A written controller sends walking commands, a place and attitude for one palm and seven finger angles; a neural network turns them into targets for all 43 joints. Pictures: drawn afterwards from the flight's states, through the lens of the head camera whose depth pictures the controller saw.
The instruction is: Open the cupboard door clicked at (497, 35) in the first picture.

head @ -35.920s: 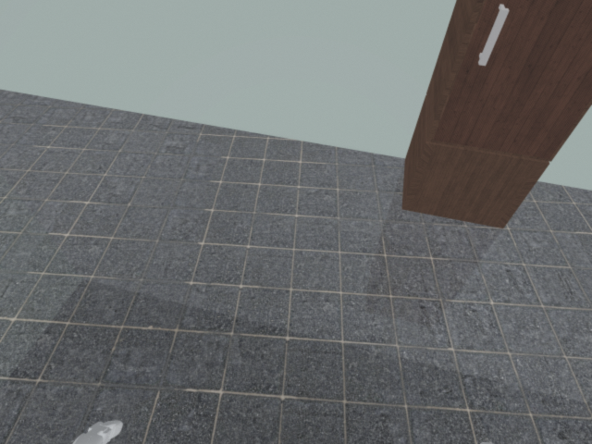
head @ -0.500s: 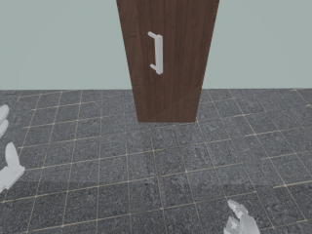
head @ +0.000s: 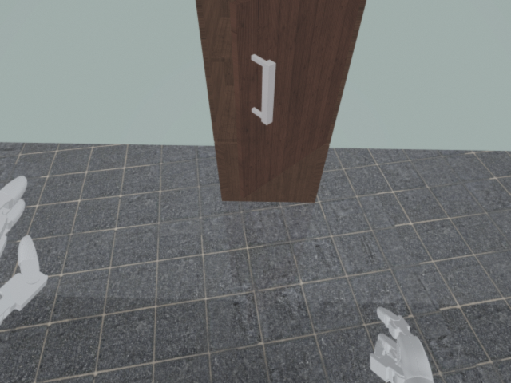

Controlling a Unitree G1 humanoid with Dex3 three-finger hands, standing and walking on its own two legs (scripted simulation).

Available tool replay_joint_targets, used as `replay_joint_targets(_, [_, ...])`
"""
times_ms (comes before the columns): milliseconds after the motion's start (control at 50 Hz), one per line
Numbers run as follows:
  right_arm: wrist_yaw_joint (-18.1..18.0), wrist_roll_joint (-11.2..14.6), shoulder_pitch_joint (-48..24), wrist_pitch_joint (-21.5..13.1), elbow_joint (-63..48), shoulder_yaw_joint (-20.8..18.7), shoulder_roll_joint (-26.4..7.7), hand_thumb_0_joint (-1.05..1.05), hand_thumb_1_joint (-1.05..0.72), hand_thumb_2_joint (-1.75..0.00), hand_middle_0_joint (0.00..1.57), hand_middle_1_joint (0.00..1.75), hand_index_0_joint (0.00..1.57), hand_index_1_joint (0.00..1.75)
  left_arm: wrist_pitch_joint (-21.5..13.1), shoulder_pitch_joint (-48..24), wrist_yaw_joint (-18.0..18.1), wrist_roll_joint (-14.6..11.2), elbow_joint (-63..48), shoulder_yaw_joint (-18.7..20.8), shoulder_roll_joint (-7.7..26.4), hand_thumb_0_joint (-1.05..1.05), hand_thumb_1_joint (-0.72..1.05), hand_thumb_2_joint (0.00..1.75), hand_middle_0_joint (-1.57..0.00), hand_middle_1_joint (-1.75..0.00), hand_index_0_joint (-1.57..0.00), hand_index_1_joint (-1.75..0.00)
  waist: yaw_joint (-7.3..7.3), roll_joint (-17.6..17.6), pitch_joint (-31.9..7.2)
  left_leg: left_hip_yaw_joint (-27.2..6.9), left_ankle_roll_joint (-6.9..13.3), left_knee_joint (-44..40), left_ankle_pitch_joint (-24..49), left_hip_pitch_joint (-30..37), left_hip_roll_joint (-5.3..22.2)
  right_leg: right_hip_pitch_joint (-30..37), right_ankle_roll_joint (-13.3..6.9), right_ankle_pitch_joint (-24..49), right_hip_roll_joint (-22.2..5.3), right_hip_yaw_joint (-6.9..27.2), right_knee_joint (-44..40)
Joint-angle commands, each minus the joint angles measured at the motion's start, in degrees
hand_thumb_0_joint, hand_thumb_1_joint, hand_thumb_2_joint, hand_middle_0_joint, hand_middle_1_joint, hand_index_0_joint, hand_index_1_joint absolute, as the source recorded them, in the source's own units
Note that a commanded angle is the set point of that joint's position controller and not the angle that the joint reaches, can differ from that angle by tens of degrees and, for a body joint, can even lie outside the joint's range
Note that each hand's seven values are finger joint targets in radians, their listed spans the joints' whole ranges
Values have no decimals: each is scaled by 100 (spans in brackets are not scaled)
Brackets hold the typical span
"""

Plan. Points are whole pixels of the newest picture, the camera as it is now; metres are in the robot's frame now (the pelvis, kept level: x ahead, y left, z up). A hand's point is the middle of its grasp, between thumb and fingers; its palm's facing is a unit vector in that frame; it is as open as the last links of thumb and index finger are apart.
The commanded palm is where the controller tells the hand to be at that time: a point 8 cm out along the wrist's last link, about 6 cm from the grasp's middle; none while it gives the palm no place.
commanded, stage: let the arm hang, fingers relaxed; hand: left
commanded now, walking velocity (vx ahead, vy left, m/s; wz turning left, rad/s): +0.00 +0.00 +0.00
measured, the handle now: (261, 90) +0.72 +0.03 +0.06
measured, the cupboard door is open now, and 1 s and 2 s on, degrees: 42 42 42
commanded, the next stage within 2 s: look to check the result in 1.08 s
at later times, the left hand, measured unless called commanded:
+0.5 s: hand out of the picture -0.05 +0.20 -0.17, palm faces +0.07 -0.97 -0.22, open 7.2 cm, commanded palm none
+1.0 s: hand out of the picture -0.03 +0.17 -0.17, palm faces +0.06 -0.98 -0.17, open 7.4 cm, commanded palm none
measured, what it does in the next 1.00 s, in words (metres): stands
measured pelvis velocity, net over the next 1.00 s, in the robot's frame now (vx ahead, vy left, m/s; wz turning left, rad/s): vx -0.02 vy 0.01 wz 0.02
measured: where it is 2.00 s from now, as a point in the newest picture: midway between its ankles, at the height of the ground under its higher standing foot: outside the picture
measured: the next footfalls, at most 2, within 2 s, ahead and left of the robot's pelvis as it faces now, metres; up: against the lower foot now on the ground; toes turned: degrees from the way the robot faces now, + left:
none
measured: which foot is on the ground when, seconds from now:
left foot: down 0.00-1.00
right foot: down 0.00-1.00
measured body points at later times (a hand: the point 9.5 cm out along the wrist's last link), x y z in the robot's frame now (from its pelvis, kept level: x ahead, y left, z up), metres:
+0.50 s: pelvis -0.02 +0.01 +0.00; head +0.01 +0.01 +0.45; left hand -0.05 +0.25 -0.15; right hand -0.03 -0.22 -0.16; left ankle +0.01 +0.11 -0.74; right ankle -0.02 -0.09 -0.74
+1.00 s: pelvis -0.02 +0.01 +0.00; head -0.01 +0.00 +0.45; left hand -0.03 +0.22 -0.16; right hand -0.03 -0.19 -0.16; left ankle +0.01 +0.11 -0.74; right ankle -0.02 -0.09 -0.74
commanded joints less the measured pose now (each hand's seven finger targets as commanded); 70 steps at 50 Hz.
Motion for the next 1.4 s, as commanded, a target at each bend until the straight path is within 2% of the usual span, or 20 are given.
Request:
replay_joint_targets(0, [344, -114, 11, 16, 425, -407, -1380, 0, -90, -90, 20, 30, 20, 30, 1100, -675, -731, 416, 3299, -1407, -219, 0, 90, 90, -20, -30, -20, -30, -153, 392, -504, -877, 331, -82, 1230, -240, 760, -502, 125, 384, -626, 383, 522])
replay_joint_targets(40, [319, -205, -132, 156, 418, -261, -1257, 0, -90, -90, 20, 30, 20, 30, 1119, -959, -749, 413, 3827, -1502, -290, 0, 90, 90, -20, -30, -20, -30, -3, 131, -471, -1319, 583, -394, 617, -919, 860, -211, 120, -229, -477, 391, 750])
replay_joint_targets(60, [315, -237, -173, 184, 441, -217, -1218, 0, -90, -90, 20, 30, 20, 30, 1096, -1069, -752, 436, 4120, -1557, -216, 0, 90, 90, -20, -30, -20, -30, 66, -345, -604, -1294, 520, -327, 707, -852, 746, 22, 76, -13, -517, 513, 559])
replay_joint_targets(80, [301, -253, -195, 215, 493, -193, -1188, 0, -90, -90, 20, 30, 20, 30, 1087, -1155, -754, 444, 4441, -1597, -183, 0, 90, 90, -20, -30, -20, -30, 91, -763, -658, -1130, 422, -167, 620, -696, 571, 66, 29, 199, -679, 646, 184])
replay_joint_targets(100, [295, -253, -122, 269, 586, -181, -1138, 0, -90, -90, 20, 30, 20, 30, 1081, -1374, -742, 450, 4781, -1622, -100, 0, 90, 90, -20, -30, -20, -30, 28, -1259, -689, -953, 314, 63, 575, -407, 346, -82, -93, 339, -901, 889, -96])
replay_joint_targets(120, [291, -256, -34, 344, 702, -167, -1041, 0, -90, -90, 20, 30, 20, 30, 1091, -1550, -724, 435, 5141, -1663, -92, 0, 90, 90, -20, -30, -20, -30, -35, -1507, -647, -748, 226, 293, 515, -92, 151, -338, -235, 431, -1153, 1049, -332])
replay_joint_targets(140, [285, -268, 69, 422, 857, -138, -958, 0, -90, -90, 20, 30, 20, 30, 1121, -1748, -700, 404, 5486, -1733, -152, 0, 90, 90, -20, -30, -20, -30, -107, -1528, -547, -628, 160, 373, 469, 144, 44, -553, -341, 404, -1250, 1069, -461])
replay_joint_targets(160, [292, -277, 170, 480, 986, -110, -892, 0, -90, -90, 20, 30, 20, 30, 1161, -1851, -672, 377, 5779, -1802, -192, 0, 90, 90, -20, -30, -20, -30, -150, -1127, -501, -591, 124, 323, 557, 313, 38, -628, -353, 287, -1220, 993, -445])
replay_joint_targets(200, [288, -285, 221, 522, 1278, -32, -742, 0, -90, -90, 20, 30, 20, 30, 1178, -1858, -648, 325, 6332, -1911, -344, 0, 90, 90, -20, -30, -20, -30, -138, -149, -456, -706, 137, -43, 922, 398, 187, -463, -197, 285, -993, 837, -299])
replay_joint_targets(240, [248, -278, 176, 517, 1522, 4, -736, 0, -90, -90, 20, 30, 20, 30, 1165, -1636, -620, 283, 6919, -1965, -427, 0, 90, 90, -20, -30, -20, -30, -16, 605, -424, -895, 190, -416, 906, 174, 337, 9, -54, 313, -791, 732, -270])
replay_joint_targets(320, [174, -269, 387, 566, 1942, 2, -544, 0, -90, -90, 20, 30, 20, 30, 1159, -1378, -596, 257, 7739, -1925, -608, 0, 90, 90, -20, -30, -20, -30, 32, 1087, -344, -907, 151, -660, 247, -5, 331, 373, -118, 158, -788, 668, -567])
replay_joint_targets(340, [167, -259, 469, 582, 2041, 6, -520, 0, -90, -90, 20, 30, 20, 30, 1156, -1385, -602, 246, 7896, -1950, -596, 0, 90, 90, -20, -30, -20, -30, 18, 1054, -324, -902, 138, -720, 74, -23, 328, 390, -130, 77, -790, 662, -627])
replay_joint_targets(380, [148, -241, 643, 603, 2201, -16, -486, 0, -90, -90, 20, 30, 20, 30, 1152, -1420, -607, 247, 8137, -1966, -660, 0, 90, 90, -20, -30, -20, -30, -4, 512, -145, -925, 138, -792, -74, -38, 352, 319, -127, -68, -784, 609, -765])
replay_joint_targets(460, [128, -230, 948, 608, 2505, -32, -415, 0, -90, -90, 20, 30, 20, 30, 1134, -1367, -597, 242, 8534, -2006, -750, 0, 90, 90, -20, -30, -20, -30, -35, -10, 11, -878, 149, -848, -53, 196, 342, 88, -130, -249, -800, 561, -901])
replay_joint_targets(560, [105, -219, 1098, 594, 2741, -22, -315, 0, -90, -90, 20, 30, 20, 30, 1128, -1228, -568, 243, 8837, -2043, -888, 0, 90, 90, -20, -30, -20, -30, -33, -263, 174, -830, 171, -931, 63, 307, 365, -41, -90, -198, -783, 542, -911])
replay_joint_targets(660, [91, -226, 1141, 588, 2905, -9, -214, 0, -90, -90, 20, 30, 20, 30, 1139, -1171, -543, 251, 8964, -2038, -982, 0, 90, 90, -20, -30, -20, -30, -30, -113, 384, -812, 165, -1046, -60, 215, 371, -107, -51, -232, -741, 533, -866])
replay_joint_targets(800, [81, -238, 1161, 543, 3021, -2, -65, 0, -90, -90, 20, 30, 20, 30, 1109, -1137, -528, 254, 9029, -2020, -1081, 0, 90, 90, -20, -30, -20, -30, -21, -94, 316, -740, 158, -1060, 166, 270, 343, -3, -34, 20, -776, 564, -827])
replay_joint_targets(940, [61, -242, 1145, 532, 3043, -12, -19, 0, -90, -90, 20, 30, 20, 30, 1105, -1162, -526, 252, 9063, -2009, -1148, 0, 90, 90, -20, -30, -20, -30, -27, 123, 428, -739, 143, -1103, 136, 244, 343, -24, -38, 88, -751, 597, -838])
replay_joint_targets(1060, [54, -224, 1176, 513, 3033, -30, -52, 0, -90, -90, 20, 30, 20, 30, 1079, -1128, -527, 253, 9057, -1995, -1114, 0, 90, 90, -20, -30, -20, -30, -24, -44, 184, -713, 149, -993, 437, 432, 342, 97, -43, 225, -777, 578, -851])
replay_joint_targets(1380, [44, -215, 1001, 494, 3077, -42, -164, 0, -90, -90, 20, 30, 20, 30, 1036, -1197, -519, 247, 9069, -2013, -1043, 0, 90, 90, -20, -30, -20, -30, -42, -47, 183, -675, 135, -925, 958, 639, 392, 213, -30, 761, -813, 577, -896])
